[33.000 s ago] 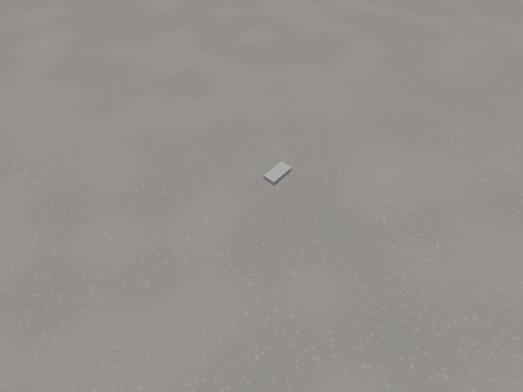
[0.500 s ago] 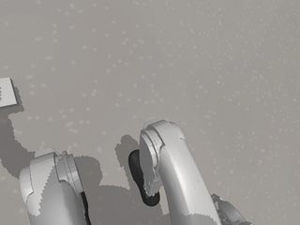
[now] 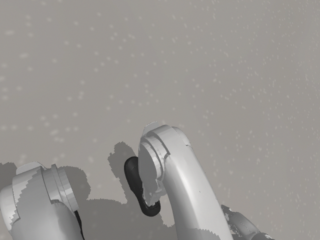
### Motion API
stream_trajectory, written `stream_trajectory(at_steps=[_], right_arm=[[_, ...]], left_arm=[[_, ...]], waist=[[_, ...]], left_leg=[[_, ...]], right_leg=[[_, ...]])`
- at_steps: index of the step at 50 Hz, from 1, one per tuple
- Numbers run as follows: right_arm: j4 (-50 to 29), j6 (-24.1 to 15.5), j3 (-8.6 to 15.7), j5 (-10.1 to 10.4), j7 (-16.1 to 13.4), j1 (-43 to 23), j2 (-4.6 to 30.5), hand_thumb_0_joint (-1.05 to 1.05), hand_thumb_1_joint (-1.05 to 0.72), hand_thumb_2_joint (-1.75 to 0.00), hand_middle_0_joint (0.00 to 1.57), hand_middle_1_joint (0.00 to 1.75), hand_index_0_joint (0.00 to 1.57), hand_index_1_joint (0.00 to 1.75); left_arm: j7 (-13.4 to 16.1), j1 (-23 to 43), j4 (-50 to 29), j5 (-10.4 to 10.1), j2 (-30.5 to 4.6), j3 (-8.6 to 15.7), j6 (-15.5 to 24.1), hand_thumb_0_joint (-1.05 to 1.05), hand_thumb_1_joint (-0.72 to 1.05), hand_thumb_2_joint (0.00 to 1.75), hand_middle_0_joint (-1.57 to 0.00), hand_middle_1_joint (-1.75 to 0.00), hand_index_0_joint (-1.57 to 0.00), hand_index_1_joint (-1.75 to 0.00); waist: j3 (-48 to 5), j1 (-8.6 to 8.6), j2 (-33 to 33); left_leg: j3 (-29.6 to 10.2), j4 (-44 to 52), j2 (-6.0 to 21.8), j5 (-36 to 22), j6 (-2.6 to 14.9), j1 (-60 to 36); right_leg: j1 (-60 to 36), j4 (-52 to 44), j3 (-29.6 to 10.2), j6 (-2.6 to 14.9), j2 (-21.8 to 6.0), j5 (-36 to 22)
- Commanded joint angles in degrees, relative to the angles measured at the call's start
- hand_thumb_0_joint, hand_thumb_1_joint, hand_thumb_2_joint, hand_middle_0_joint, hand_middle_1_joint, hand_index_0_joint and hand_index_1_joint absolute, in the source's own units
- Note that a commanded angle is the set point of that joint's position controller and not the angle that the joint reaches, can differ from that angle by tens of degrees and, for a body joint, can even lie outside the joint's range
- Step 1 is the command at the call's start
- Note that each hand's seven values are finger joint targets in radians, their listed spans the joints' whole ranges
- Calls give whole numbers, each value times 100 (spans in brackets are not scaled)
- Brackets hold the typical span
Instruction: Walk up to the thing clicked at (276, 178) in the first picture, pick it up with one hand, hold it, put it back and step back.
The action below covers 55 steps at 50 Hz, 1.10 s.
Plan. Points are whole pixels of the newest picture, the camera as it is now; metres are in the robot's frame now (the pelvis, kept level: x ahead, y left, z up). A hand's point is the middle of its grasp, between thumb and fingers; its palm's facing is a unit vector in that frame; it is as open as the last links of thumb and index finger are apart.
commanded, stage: rest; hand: left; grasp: from above
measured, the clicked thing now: out of the picture +0.45 +0.33 -0.28
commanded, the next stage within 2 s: open in 0.50 s
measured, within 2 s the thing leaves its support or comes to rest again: rests again in 0.12 s
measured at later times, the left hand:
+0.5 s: hand out of the picture +0.45 +0.32 -0.25, palm faces -0.46 -0.14 -0.88, open 10.0 cm
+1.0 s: hand out of the picture +0.45 +0.32 -0.25, palm faces -0.46 -0.12 -0.88, open 11.1 cm
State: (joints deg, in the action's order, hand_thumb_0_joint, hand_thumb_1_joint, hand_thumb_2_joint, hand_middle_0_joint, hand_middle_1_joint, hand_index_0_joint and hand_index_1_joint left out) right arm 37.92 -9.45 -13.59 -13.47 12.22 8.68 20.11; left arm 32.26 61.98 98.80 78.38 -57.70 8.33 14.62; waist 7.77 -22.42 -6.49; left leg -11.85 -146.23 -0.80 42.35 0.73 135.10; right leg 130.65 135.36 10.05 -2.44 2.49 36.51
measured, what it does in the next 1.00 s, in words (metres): stands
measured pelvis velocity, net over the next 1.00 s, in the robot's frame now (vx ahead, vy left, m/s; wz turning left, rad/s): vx -0.01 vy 0.00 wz -0.03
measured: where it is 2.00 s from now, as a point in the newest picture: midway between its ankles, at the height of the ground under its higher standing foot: (112, 217)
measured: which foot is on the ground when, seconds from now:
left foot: down 0.00-1.00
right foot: down 0.00-1.00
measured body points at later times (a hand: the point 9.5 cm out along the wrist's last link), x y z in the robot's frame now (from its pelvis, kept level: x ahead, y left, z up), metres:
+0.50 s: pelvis +0.00 +0.00 +0.00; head +0.29 +0.12 +0.32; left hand +0.47 +0.32 -0.20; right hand +0.04 -0.26 -0.05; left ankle +0.06 +0.12 -0.27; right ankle +0.12 -0.11 -0.27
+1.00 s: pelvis -0.01 +0.00 +0.00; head +0.28 +0.13 +0.32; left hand +0.47 +0.32 -0.20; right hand +0.04 -0.25 -0.04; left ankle +0.06 +0.12 -0.27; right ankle +0.12 -0.11 -0.27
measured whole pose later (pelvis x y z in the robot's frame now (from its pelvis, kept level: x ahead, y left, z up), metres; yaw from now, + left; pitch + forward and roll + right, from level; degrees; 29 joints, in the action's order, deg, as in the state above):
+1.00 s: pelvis -0.01 +0.00 +0.00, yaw -2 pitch +28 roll -15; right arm 35.5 -13.3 -19.4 -13.8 13.6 6.4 21.0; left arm 35.6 63.7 102.1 76.2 -61.9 4.5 15.0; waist 11.1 -23.8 -9.0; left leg -14.1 -146.5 -0.1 42.3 0.7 133.6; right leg 128.8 133.8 11.8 -3.0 3.5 35.1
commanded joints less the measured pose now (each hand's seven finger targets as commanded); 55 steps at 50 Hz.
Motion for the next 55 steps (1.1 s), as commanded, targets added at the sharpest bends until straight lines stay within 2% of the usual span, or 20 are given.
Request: stream_trajectory(at_steps=[1,5,9,12,17,21,22,23,25,27,28,30,32,33,35,39,42,47,50,55], right_arm=[[89,-14,469,-9,-70,1167,1831,0,-90,-90,20,30,20,30],[29,-85,449,-38,-31,1127,1884,0,-90,-90,20,30,20,30],[40,-145,389,-12,-2,1105,1957,0,-90,-90,20,30,20,30],[55,-186,326,-11,33,1093,1886,0,-90,-90,20,30,20,30],[5,-213,312,15,54,1061,1926,0,-90,-90,20,30,20,30],[-55,-249,225,-5,91,1026,1930,0,-90,-90,20,30,20,30],[-42,-249,214,9,80,981,1947,0,-90,-90,20,30,20,30],[-83,-265,254,5,78,1020,2052,0,-90,-90,20,30,20,30],[-61,-253,145,19,72,994,1931,0,-90,-90,20,30,20,30],[-51,-259,141,0,73,1059,1947,0,-90,-90,20,30,20,30],[-30,-259,121,6,57,1006,1944,0,-90,-90,20,30,20,30],[-81,-268,93,16,51,1003,1986,0,-90,-90,20,30,20,30],[-98,-233,90,6,33,983,1992,0,-90,-90,20,30,20,30],[-100,-266,74,7,38,956,1975,0,-90,-90,20,30,20,30],[-118,-246,49,19,31,895,1967,0,-90,-90,20,30,20,30],[-156,-272,19,5,43,882,1990,0,-90,-90,20,30,20,30],[-124,-286,29,0,45,994,2029,0,-89,-90,20,30,20,30],[-141,-360,-41,-24,61,842,1991,0,-90,-90,20,30,20,30],[-126,-370,-29,-5,54,859,2035,0,-90,-90,20,30,20,30],[-136,-388,-37,-16,79,860,2013,0,-90,-90,20,30,20,30]], left_arm=[[351,1489,-677,-72,-1384,56,35,0,79,63,-109,-58,-111,-56],[396,1494,-590,-40,-1300,-50,0,0,80,66,-110,-59,-112,-57],[504,1526,-546,-79,-1538,57,-38,0,80,63,-110,-58,-112,-56],[562,1485,-491,-101,-1491,-27,-86,0,78,62,-109,-57,-111,-54],[547,1421,-430,-205,-1548,11,-144,0,73,61,-106,-55,-108,-54],[462,1448,-310,-221,-1436,-59,-145,0,74,59,-106,-56,-108,-54],[458,1475,-397,-259,-1527,-57,-120,0,74,59,-106,-55,-108,-53],[436,1526,-392,-228,-1519,-90,-115,0,73,58,-106,-55,-108,-53],[433,1390,-327,-259,-1588,-93,-94,0,73,59,-107,-54,-108,-53],[429,1402,-285,-267,-1483,-184,-84,0,75,58,-108,-54,-109,-52],[444,1370,-297,-299,-1575,-144,-59,0,73,59,-106,-55,-108,-53],[431,1371,-180,-319,-1572,-171,-38,0,73,57,-106,-53,-108,-52],[434,1385,-277,-314,-1606,-162,4,0,57,55,-90,-54,-92,-52],[397,1388,-186,-292,-1486,-295,-6,0,49,52,-82,-54,-84,-52],[443,1407,-281,-305,-1631,-247,24,0,33,49,-66,-54,-69,-52],[453,1501,-355,-287,-1560,-312,43,0,4,52,-54,-57,-56,-55],[531,1565,-462,-295,-1656,-236,57,0,-3,58,-47,-62,-49,-61],[556,1445,-189,-307,-1513,-383,28,0,-13,66,-40,-70,-41,-69],[582,1571,-345,-317,-1695,-274,8,0,-19,70,-35,-74,-36,-73],[591,1480,-264,-303,-1624,-324,-56,0,-25,75,-28,-81,-30,-80]], waist=[[-3675,-220,3042],[-3631,-295,3098],[-3537,-269,3078],[-3649,-298,3119],[-3623,-273,3139],[-3334,-411,3058],[-3394,-360,3031],[-3324,-437,3091],[-3381,-364,2838],[-3395,-428,2873],[-3465,-350,2858],[-3267,-400,2759],[-3352,-380,2870],[-3201,-435,2866],[-3338,-360,2899],[-3211,-447,2876],[-3380,-436,3012],[-3033,-479,2896],[-3219,-412,3040],[-3218,-468,3044]], left_leg=[[361,1601,155,-1419,-26,-2928],[319,1557,187,-1584,-53,-3093],[288,1539,189,-1534,-41,-2928],[313,1503,213,-1649,-30,-2960],[218,1617,232,-1616,-52,-2994],[152,1539,252,-1642,-74,-2970],[160,1537,252,-1582,-61,-2935],[183,1491,244,-1632,-54,-2917],[249,1487,229,-1515,11,-2745],[271,1450,226,-1593,11,-2770],[273,1467,224,-1554,11,-2722],[225,1473,230,-1457,10,-2621],[151,1554,249,-1455,-28,-2783],[158,1519,251,-1360,-24,-2774],[120,1627,264,-1288,-29,-2803],[115,1532,273,-1367,-28,-2815],[101,1590,284,-1594,-57,-2981],[105,1600,289,-1294,-56,-2783],[42,1659,307,-1300,-80,-2887],[85,1598,300,-1406,-62,-2867]], right_leg=[[-2090,-1058,496,426,220,-1300],[-2002,-981,533,408,214,-1447],[-2051,-1004,542,413,227,-1430],[-2282,-1004,510,390,268,-1612],[-2234,-988,559,396,266,-1544],[-2065,-948,606,397,227,-1524],[-2122,-995,590,394,256,-1482],[-2143,-1017,573,393,238,-1533],[-2405,-1109,537,361,281,-1501],[-2466,-1120,532,352,282,-1589],[-2514,-1144,544,364,305,-1536],[-2399,-1143,564,373,285,-1426],[-2325,-1114,615,384,281,-1389],[-2230,-1083,598,374,275,-1347],[-2345,-1108,613,369,298,-1311],[-2227,-1097,629,359,279,-1369],[-2373,-1084,626,355,286,-1564],[-2234,-1105,628,355,294,-1360],[-2218,-1101,650,370,285,-1324],[-2307,-1099,641,351,283,-1458]])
